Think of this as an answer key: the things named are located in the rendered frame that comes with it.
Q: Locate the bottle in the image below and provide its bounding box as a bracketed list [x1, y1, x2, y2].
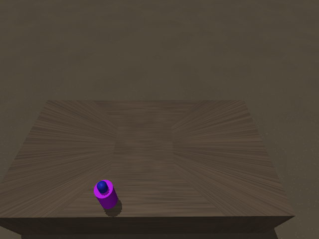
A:
[94, 180, 118, 209]

